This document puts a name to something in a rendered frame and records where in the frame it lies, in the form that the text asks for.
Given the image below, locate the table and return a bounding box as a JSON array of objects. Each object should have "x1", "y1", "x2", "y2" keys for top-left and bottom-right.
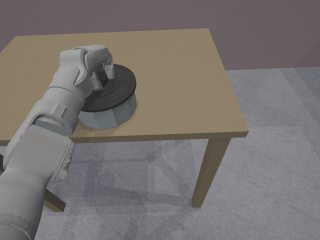
[{"x1": 0, "y1": 28, "x2": 249, "y2": 213}]

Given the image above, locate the knob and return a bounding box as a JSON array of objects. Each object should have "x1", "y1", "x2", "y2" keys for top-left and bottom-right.
[{"x1": 97, "y1": 71, "x2": 108, "y2": 86}]

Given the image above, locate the left robot hand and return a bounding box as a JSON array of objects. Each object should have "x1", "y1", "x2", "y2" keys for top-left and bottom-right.
[{"x1": 82, "y1": 44, "x2": 115, "y2": 91}]

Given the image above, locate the lid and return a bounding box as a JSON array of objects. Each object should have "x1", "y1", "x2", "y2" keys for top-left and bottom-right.
[{"x1": 81, "y1": 64, "x2": 137, "y2": 113}]

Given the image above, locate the left robot forearm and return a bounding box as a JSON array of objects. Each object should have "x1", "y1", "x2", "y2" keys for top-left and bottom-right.
[{"x1": 3, "y1": 46, "x2": 98, "y2": 169}]

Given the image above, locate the pot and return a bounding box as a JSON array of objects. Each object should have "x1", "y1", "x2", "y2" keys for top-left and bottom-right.
[{"x1": 78, "y1": 92, "x2": 137, "y2": 130}]

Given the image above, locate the left robot upper arm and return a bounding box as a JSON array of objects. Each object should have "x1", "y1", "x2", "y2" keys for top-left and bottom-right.
[{"x1": 0, "y1": 124, "x2": 75, "y2": 240}]

